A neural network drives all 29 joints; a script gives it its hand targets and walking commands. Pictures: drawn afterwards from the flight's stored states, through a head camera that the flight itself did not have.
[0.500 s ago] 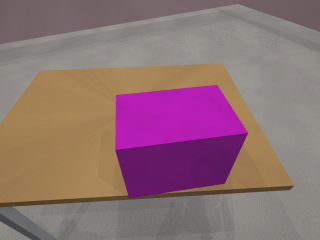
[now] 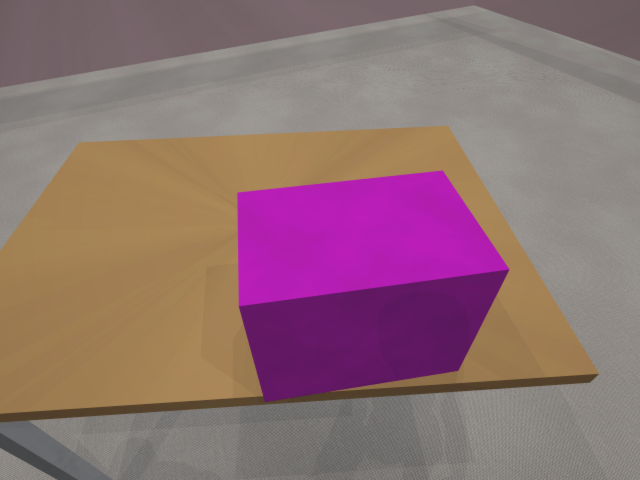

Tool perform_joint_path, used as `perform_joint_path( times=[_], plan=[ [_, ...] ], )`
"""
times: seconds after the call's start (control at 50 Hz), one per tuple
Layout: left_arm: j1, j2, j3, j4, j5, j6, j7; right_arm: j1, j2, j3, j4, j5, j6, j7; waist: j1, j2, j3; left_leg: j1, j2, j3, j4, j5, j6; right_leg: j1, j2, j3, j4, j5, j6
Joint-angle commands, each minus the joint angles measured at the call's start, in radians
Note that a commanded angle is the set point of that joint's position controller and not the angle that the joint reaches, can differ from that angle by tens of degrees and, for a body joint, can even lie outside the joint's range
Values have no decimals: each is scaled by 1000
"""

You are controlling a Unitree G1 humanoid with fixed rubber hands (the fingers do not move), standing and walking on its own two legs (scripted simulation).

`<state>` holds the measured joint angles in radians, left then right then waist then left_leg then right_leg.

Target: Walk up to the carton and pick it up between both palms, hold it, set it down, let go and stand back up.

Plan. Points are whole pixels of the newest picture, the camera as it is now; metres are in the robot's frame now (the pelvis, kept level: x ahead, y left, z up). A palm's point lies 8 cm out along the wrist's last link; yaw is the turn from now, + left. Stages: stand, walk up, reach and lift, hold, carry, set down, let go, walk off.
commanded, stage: stand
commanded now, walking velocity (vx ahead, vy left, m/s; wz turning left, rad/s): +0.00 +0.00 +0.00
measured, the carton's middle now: (353, 286) +0.39 -0.03 +0.04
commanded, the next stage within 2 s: none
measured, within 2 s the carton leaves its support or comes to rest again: neither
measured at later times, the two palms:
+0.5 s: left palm out of the picture -0.04 +0.19 -0.15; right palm out of the picture -0.05 -0.20 -0.14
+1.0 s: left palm out of the picture -0.05 +0.17 -0.15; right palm out of the picture -0.05 -0.21 -0.14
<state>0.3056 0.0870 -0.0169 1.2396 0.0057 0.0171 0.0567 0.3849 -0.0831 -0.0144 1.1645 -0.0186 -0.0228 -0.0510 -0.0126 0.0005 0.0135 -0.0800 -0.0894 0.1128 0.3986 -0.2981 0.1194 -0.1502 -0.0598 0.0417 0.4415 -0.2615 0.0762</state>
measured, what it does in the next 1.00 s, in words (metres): stands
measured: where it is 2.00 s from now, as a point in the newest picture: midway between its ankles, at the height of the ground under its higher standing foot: outside the picture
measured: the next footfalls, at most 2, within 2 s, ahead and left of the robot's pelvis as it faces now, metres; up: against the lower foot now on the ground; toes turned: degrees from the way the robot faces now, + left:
none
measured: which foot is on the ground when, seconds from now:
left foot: down 0.00-1.00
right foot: down 0.00-1.00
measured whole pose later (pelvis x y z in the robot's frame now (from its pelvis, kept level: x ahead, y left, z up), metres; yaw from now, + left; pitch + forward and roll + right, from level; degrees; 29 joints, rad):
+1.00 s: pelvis +0.00 -0.02 +0.00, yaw +1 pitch -2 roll +0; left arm 0.33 0.08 0.00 1.22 0.00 0.00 0.06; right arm 0.37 -0.09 -0.01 1.16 -0.01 -0.03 -0.05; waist -0.01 0.00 0.03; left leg -0.07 -0.08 0.09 0.36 -0.28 0.09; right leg -0.14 -0.05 0.02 0.43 -0.26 0.05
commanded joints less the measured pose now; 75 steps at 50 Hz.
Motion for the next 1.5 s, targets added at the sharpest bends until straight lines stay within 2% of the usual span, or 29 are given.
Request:
perform_joint_path(
  times=[0.0,0.06,0.08,0.16,0.2,0.22,0.24,0.26,0.28,0.34,0.38,0.4,0.44,0.5,0.52,0.74,0.78,0.86,0.92,0.94,0.98,1.02,1.08,1.1,1.22,1.3,1.34,1.38,1.48],
  plan=[
    [108,105,22,12,1,-8,0,93,-97,-15,-1,-3,-8,-3,2,9,94,-40,217,-187,-148,342,-66,-62,-24,-3,-34,148,-49],
    [96,107,31,7,-7,-2,5,116,-76,-9,-1,-7,-8,-3,5,-53,117,-32,206,-193,-141,415,-91,-58,-18,-20,-25,159,-46],
    [89,49,18,-8,-8,-6,7,156,-75,-6,3,-1,-12,-3,-15,37,89,4,219,-162,-133,474,-96,-89,-21,-11,-12,138,-36],
    [90,14,5,6,-2,-6,6,107,-99,-24,-5,-5,-12,-6,1,44,92,-36,221,-168,-146,367,-51,-68,-29,-35,-16,119,-38],
    [102,42,10,2,-1,-2,4,85,-98,-23,-18,-4,-3,-7,18,-46,139,-66,203,-171,-135,292,-38,-68,-29,-38,-34,132,-36],
    [104,68,15,3,-1,0,13,161,-91,-26,-3,0,2,1,-33,-61,149,-39,215,-172,-129,375,-73,-103,-21,-22,-26,138,-24],
    [125,81,22,6,-14,-3,6,134,-63,-2,4,3,-5,-3,15,-44,80,-10,194,-180,-122,371,-59,-49,-21,-32,-27,146,-24],
    [109,80,24,11,-1,-1,10,143,-50,-6,14,-2,-4,1,-18,63,144,-50,198,-153,-135,361,-98,-86,-29,-28,-15,136,-24],
    [138,51,16,0,2,-3,6,78,-47,2,-1,-5,-9,0,26,35,123,-77,199,-186,-141,273,-62,-56,-32,-17,-28,119,-43],
    [107,68,15,-15,2,-4,-2,84,-95,-8,3,-8,-3,-8,12,37,119,-40,220,-190,-127,384,-59,-86,-29,-29,-41,128,-42],
    [119,22,2,-15,0,-16,2,133,-111,-21,8,1,-7,3,-27,-42,96,4,211,-170,-119,445,-60,-61,-31,-7,-36,157,-42],
    [118,61,10,-20,-6,-22,-2,135,-128,-27,6,6,-15,1,-2,-21,110,11,225,-164,-97,606,-69,-97,-23,-34,-20,188,-37],
    [136,83,11,-5,-8,-22,3,125,-144,-27,19,3,-14,-5,8,-16,79,21,206,-151,-106,495,-73,-43,-38,-33,-51,172,-41],
    [111,6,-1,-11,-8,-12,12,157,-78,-10,18,9,-3,-5,-16,-6,76,27,194,-130,-91,551,-79,-56,-16,-28,-19,154,-20],
    [103,82,22,-32,-5,-14,8,130,-74,-5,14,11,2,-15,11,27,106,-14,187,-121,-91,644,-89,-62,-31,-43,-22,194,-35],
    [179,53,23,5,-2,0,5,107,-115,-18,-11,0,-7,3,4,-20,89,-42,231,-228,-174,197,-50,-58,-30,-32,-38,100,-50],
    [105,31,19,-22,2,-5,5,87,-141,-31,-10,-2,-15,3,-1,-56,105,-51,230,-204,-153,318,-71,-52,-18,-36,-37,149,-53],
    [152,33,20,-15,-5,-4,11,68,-77,-7,-11,5,-19,3,7,48,84,7,222,-187,-143,286,-80,-60,-26,-37,-38,124,-37],
    [113,17,10,-37,0,-14,0,90,-84,-11,-3,3,-6,-2,14,-6,149,-54,185,-146,-137,299,-68,-89,-47,9,-74,172,-58],
    [131,93,28,-24,-17,-16,-4,148,-111,-18,12,9,-6,2,-23,-35,125,-6,200,-149,-137,344,-99,-90,-33,-14,-45,181,-52],
    [135,75,21,-7,4,-19,2,130,-71,-7,16,8,-8,8,-12,10,176,-83,193,-163,-133,244,-86,-58,-50,11,-61,173,-63],
    [155,62,21,2,2,-12,-3,94,-62,-7,7,-6,-10,10,-1,-35,110,-10,194,-154,-112,181,-31,-79,-44,13,-85,156,-67],
    [102,52,21,-34,6,-25,-1,81,-68,-10,8,5,-10,-2,0,-76,116,-24,192,-157,-112,261,-41,-61,-47,36,-78,187,-86],
    [139,41,14,-30,-5,-25,-9,103,-75,-5,11,6,-8,-5,9,-3,112,-14,195,-134,-99,211,-48,-91,-35,13,-72,179,-75],
    [127,82,10,-49,15,-41,-4,74,-133,-15,0,1,-7,-9,17,36,33,62,197,-131,-56,532,-49,-59,-36,-1,-32,261,-98],
    [171,47,19,-30,1,-22,1,97,-52,-2,4,12,-19,1,13,-27,88,5,218,-155,-69,407,-36,-78,-40,31,-40,221,-91],
    [136,22,8,-47,2,-24,-7,71,-112,-14,-8,2,-15,-9,12,37,63,48,227,-155,-50,513,-30,-96,-25,-7,-35,184,-82],
    [89,78,17,-51,2,-39,7,43,-103,-14,-41,4,-15,-6,-10,-39,102,39,231,-135,-58,540,-40,-105,-36,15,-51,290,-102],
    [91,30,14,-64,4,-28,-7,64,-84,-14,-11,3,-8,3,9,43,93,37,209,-135,-64,451,-41,-86,-48,34,-32,249,-106]
  ],
)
